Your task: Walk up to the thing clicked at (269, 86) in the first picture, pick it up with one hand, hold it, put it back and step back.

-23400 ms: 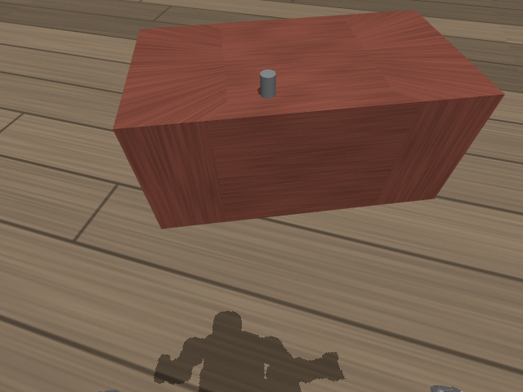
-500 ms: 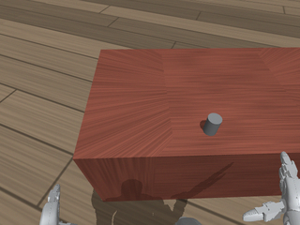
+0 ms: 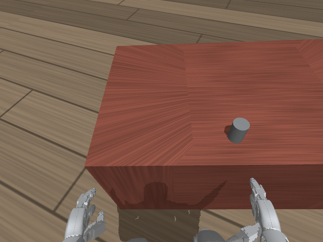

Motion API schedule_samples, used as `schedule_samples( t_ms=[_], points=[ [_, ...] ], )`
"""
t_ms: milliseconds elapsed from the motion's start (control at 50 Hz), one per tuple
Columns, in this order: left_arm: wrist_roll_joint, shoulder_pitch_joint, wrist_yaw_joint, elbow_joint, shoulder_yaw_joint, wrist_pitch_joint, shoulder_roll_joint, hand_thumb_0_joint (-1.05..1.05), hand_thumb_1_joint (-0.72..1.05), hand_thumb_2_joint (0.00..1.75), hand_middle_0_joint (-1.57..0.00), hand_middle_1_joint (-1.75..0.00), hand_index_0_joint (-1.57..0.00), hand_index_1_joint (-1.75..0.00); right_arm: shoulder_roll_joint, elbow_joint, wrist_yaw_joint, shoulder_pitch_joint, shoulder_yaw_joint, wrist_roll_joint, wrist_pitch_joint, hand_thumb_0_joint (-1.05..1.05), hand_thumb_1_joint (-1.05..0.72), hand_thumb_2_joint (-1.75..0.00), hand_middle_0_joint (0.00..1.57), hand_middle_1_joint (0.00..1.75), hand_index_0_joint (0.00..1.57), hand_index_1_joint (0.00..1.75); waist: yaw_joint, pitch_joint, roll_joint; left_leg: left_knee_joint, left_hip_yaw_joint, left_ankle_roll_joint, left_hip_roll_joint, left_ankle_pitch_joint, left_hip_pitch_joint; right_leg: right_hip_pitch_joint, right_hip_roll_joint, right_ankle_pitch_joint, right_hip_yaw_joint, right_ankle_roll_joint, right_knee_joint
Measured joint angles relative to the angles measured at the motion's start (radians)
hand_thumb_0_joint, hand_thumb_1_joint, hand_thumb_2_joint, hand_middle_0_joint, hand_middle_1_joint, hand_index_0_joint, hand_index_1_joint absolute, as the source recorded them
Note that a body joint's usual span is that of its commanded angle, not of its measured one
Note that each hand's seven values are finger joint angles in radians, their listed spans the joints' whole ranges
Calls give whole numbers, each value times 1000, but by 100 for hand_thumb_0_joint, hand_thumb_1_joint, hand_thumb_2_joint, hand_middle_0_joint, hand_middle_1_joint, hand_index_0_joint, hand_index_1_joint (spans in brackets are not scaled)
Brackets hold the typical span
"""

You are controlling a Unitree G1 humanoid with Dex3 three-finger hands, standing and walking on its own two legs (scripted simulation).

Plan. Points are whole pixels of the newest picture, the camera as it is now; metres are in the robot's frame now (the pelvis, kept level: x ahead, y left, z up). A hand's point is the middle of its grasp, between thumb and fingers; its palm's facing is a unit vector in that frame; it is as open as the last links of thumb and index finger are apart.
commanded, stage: home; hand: right
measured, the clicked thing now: (238, 130) +0.46 -0.24 -0.10
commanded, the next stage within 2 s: none
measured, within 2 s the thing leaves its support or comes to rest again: neither
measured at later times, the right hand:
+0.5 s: hand (264, 241) +0.13 -0.23 -0.11, palm faces -0.07 +0.92 -0.38, open 17.5 cm
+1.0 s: hand out of the picture +0.05 -0.26 -0.12, palm faces -0.05 +0.93 -0.36, open 17.5 cm
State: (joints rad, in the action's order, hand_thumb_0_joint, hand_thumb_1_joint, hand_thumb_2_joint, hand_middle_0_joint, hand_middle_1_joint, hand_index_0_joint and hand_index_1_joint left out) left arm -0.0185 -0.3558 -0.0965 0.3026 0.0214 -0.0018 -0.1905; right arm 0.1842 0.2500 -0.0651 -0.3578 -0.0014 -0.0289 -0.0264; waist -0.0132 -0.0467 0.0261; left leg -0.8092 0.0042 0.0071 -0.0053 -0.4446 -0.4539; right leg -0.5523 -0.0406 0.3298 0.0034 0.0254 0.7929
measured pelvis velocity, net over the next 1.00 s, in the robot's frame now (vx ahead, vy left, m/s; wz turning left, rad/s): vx -0.01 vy -0.01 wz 0.00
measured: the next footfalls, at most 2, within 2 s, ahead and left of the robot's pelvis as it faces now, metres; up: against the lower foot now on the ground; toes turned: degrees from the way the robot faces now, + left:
none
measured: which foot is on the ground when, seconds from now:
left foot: down 0.00-1.00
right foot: down 0.00-1.00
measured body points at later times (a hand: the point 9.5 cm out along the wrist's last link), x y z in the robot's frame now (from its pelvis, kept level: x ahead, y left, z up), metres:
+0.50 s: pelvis +0.01 +0.00 +0.00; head +0.02 +0.01 +0.45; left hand +0.13 +0.27 -0.11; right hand +0.14 -0.28 -0.09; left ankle -0.02 +0.12 -0.70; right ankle +0.04 -0.13 -0.70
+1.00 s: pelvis -0.01 -0.01 +0.03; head -0.03 -0.01 +0.48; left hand +0.06 +0.28 -0.10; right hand +0.05 -0.31 -0.09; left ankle -0.02 +0.12 -0.70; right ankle +0.04 -0.14 -0.70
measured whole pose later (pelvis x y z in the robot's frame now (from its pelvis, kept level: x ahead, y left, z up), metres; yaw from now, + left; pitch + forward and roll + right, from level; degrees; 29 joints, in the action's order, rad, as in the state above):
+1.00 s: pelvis -0.01 -0.01 +0.03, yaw +0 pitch -4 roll +0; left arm 0.02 -0.15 0.01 1.09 0.00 0.01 -0.34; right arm 0.34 1.04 -0.01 -0.22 0.02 0.02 -0.02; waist -0.01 0.03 -0.02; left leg -0.45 0.01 0.03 -0.02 -0.26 -0.11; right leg -0.21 -0.02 0.17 0.02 0.00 0.45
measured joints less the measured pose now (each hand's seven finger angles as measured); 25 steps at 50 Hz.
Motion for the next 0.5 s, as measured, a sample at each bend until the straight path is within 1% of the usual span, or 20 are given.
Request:
schedule_samples(
  t_ms=[40, 100, 180, 300, 320, 340, 360, 380, 420, 500],
  points=[
    [2, 2, 3, 0, 3, 6, 8, 0, 80, 85, -20, -29, -19, -28, 7, -8, -6, 0, 0, -1, -2, -2, 56, -4, 5, 5, 6, 5, -1, -11, -7, 3, -1, -1, 3, -2, 7, 4, -3, 6, -1, 1, 3],
    [0, 35, 7, 62, 11, -5, 1, 0, 85, 87, -20, -29, -20, -29, 7, -23, -25, -26, -14, -3, 0, -2, 56, -4, 5, 5, 6, 5, -9, -26, -29, 6, -1, -1, 10, -4, 14, 6, -10, 17, -2, 0, 14],
    [-5, 66, 6, 128, 4, -1, -13, 1, 88, 89, -20, -30, -20, -29, 9, -33, -35, -52, -6, -3, 16, -2, 56, -4, 5, 5, 6, 5, -4, -28, -52, -8, -1, 3, 10, -13, 3, -8, -10, 28, -3, -3, 34],
    [-8, 88, -3, 184, -7, -5, -25, 1, 89, 90, -21, -30, -20, -30, 10, -59, -45, -58, 5, -2, 44, -2, 55, -5, 5, 5, 5, 5, 6, -1, -53, -35, -4, 2, 7, -22, -23, -33, -7, 31, -6, -2, 53],
    [19, 99, 4, 211, -9, -14, -29, 1, 89, 90, -21, -30, -20, -30, 17, -34, -38, -42, 10, 24, 29, -2, 55, -5, 5, 5, 5, 5, 7, 15, -52, -35, -5, 1, 6, -22, -14, -23, -6, 30, -7, -4, 52],
    [47, 115, 19, 252, -8, -16, -40, 1, 90, 90, -21, -30, -20, -30, 33, 19, -23, -16, 18, 52, 14, -1, 55, -5, 5, 5, 5, 5, 8, 29, -51, -34, -6, 0, 4, -23, 1, -9, -3, 29, -7, -6, 49],
    [69, 132, 35, 294, -6, -11, -54, 1, 90, 90, -21, -30, -20, -30, 51, 79, -7, 9, 24, 72, 9, -1, 56, -5, 5, 5, 5, 5, 8, 36, -51, -34, -5, -1, 1, -25, 14, 5, -1, 29, -6, -9, 46],
    [81, 145, 50, 332, -6, -4, -67, 1, 90, 90, -21, -30, -20, -30, 67, 136, 7, 29, 27, 84, 10, -1, 55, -5, 5, 5, 5, 5, 6, 39, -51, -34, -4, -1, -1, -28, 25, 18, 2, 30, -4, -10, 45],
    [83, 163, 73, 393, -12, 6, -90, 1, 90, 90, -21, -30, -21, -30, 95, 232, 25, 47, 22, 89, 10, -1, 55, -5, 5, 5, 6, 5, -1, 42, -52, -31, 0, -1, -5, -32, 48, 43, 4, 34, 1, -10, 38],
    [69, 159, 96, 472, -31, 6, -123, 1, 90, 90, -21, -30, -21, -30, 138, 371, 43, 56, 3, 79, 6, -1, 55, -4, 6, 5, 6, 5, -10, 39, -44, -4, 8, 3, -11, -28, 96, 96, 10, 29, 10, -11, 6]
  ],
)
